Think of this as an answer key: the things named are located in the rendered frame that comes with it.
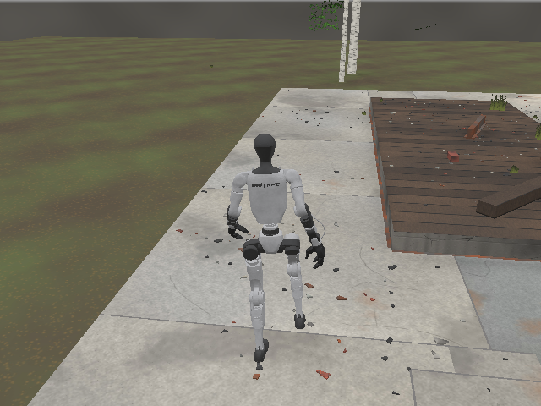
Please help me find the left robot forearm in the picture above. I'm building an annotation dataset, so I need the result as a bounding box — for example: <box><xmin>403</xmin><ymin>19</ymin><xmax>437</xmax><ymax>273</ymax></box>
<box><xmin>227</xmin><ymin>205</ymin><xmax>238</xmax><ymax>229</ymax></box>

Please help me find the left robot shin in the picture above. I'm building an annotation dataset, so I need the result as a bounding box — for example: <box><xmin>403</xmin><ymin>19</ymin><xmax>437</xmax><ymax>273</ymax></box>
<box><xmin>249</xmin><ymin>291</ymin><xmax>265</xmax><ymax>350</ymax></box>

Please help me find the robot left foot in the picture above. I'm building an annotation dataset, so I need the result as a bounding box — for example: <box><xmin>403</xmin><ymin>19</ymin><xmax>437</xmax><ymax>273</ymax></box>
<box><xmin>254</xmin><ymin>339</ymin><xmax>269</xmax><ymax>363</ymax></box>

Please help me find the right robot upper arm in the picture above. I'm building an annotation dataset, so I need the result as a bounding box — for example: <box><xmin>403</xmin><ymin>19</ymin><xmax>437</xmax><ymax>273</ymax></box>
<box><xmin>283</xmin><ymin>169</ymin><xmax>308</xmax><ymax>217</ymax></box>

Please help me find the right robot forearm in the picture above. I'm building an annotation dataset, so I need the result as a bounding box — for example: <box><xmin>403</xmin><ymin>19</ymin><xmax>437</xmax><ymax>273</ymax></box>
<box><xmin>300</xmin><ymin>203</ymin><xmax>322</xmax><ymax>246</ymax></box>

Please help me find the robot left hand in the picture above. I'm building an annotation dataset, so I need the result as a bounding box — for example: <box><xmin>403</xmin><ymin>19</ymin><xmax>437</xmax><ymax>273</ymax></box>
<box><xmin>228</xmin><ymin>224</ymin><xmax>249</xmax><ymax>239</ymax></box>

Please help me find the robot right hand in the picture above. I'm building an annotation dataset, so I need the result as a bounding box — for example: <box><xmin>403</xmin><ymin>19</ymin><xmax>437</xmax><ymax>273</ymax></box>
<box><xmin>305</xmin><ymin>243</ymin><xmax>325</xmax><ymax>269</ymax></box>

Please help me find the left robot upper arm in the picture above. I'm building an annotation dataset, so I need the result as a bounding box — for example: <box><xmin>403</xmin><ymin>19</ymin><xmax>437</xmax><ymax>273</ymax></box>
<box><xmin>228</xmin><ymin>171</ymin><xmax>249</xmax><ymax>217</ymax></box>

